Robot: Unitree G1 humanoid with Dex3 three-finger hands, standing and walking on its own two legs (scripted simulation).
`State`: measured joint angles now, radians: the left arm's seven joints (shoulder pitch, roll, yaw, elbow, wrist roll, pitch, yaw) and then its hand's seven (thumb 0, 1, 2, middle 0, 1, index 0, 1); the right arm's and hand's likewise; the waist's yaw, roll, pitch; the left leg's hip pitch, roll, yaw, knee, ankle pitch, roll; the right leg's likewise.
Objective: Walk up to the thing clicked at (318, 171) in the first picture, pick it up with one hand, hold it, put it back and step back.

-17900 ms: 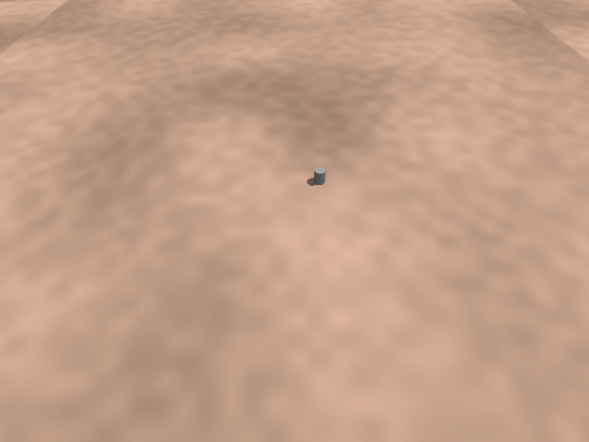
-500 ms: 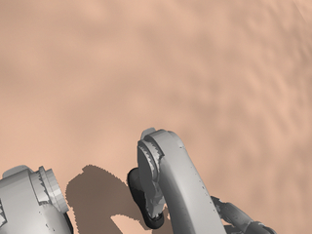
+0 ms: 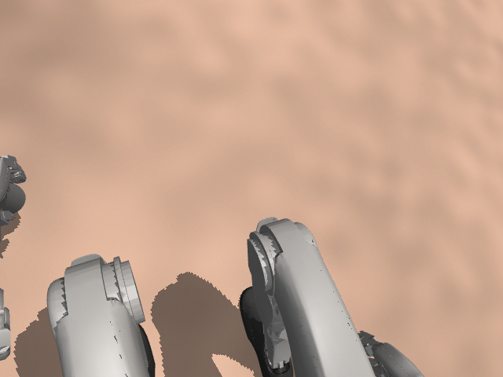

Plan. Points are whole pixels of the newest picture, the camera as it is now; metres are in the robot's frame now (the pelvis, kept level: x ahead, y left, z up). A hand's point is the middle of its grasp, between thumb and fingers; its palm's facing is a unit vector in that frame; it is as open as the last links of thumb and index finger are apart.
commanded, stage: settle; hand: left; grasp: from above
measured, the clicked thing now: out of the picture +0.44 +0.34 -0.19
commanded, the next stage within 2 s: lift in 0.34 s
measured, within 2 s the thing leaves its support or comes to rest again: neither
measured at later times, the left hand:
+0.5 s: hand out of the picture +0.42 +0.33 -0.11, palm faces -0.43 -0.10 -0.90, open 7.6 cm
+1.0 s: hand out of the picture +0.36 +0.34 +0.01, palm faces -0.42 -0.13 -0.90, open 7.6 cm
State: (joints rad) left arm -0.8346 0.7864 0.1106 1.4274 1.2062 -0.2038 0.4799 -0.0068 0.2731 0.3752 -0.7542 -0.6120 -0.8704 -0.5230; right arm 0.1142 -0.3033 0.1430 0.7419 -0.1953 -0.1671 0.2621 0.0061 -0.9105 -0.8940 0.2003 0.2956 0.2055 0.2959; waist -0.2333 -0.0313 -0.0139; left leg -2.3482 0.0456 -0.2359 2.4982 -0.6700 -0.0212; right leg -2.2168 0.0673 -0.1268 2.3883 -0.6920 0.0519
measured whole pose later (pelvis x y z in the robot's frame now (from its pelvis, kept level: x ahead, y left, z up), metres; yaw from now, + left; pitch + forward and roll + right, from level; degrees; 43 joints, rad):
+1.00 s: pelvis -0.01 +0.00 +0.11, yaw +7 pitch +32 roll -7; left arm -0.62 0.62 0.00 0.90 1.05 -0.10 0.10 -0.01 0.27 0.37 -0.75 -0.60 -0.88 -0.51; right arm 0.17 -0.27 -0.01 0.67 -0.03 0.02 0.09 0.01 -0.91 -0.90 0.20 0.30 0.21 0.30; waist -0.10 0.03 -0.17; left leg -2.06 0.05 -0.11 2.10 -0.61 0.00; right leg -1.96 0.02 -0.05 2.05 -0.66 0.04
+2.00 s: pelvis +0.05 +0.01 +0.40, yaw +11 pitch +11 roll -1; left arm -0.34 0.40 -0.17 0.81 0.99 0.04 0.12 -0.01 0.28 0.37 -0.75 -0.61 -0.87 -0.52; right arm 0.26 -0.24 -0.03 0.73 0.04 -0.03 -0.05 0.01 -0.91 -0.90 0.20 0.30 0.21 0.30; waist -0.06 0.04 -0.10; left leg -0.78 0.05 0.01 0.98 -0.40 0.00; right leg -0.74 0.00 0.01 0.95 -0.42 0.03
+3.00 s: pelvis +0.07 +0.01 +0.45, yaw +10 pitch +3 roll +0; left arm -0.26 0.39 -0.21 0.66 0.99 0.03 -0.02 -0.01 0.28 0.37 -0.75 -0.61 -0.88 -0.52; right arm 0.23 -0.26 -0.04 0.68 0.06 0.04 -0.04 0.01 -0.91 -0.90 0.20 0.30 0.20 0.30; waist -0.01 0.05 -0.04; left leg -0.37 0.03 0.05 0.60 -0.28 -0.01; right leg -0.35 -0.01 0.04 0.60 -0.30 0.03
